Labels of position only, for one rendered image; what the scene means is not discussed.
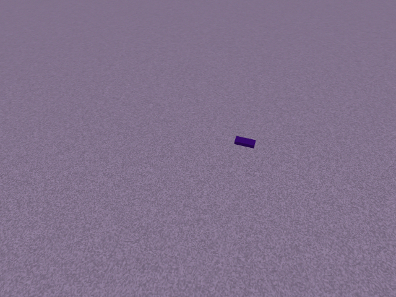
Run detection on small box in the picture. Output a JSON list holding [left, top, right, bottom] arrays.
[[235, 136, 256, 148]]

